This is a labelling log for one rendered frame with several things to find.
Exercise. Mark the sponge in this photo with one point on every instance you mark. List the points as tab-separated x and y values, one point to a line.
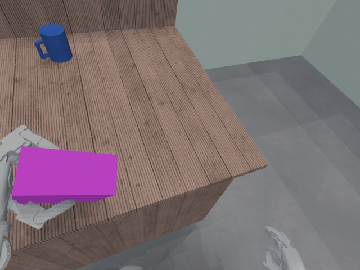
47	175

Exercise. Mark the right robot hand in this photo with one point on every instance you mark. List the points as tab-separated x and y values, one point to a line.
288	259

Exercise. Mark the table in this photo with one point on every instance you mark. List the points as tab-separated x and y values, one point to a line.
133	88

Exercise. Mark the left robot forearm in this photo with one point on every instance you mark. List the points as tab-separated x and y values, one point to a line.
5	244

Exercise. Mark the left robot hand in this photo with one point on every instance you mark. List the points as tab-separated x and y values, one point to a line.
31	214

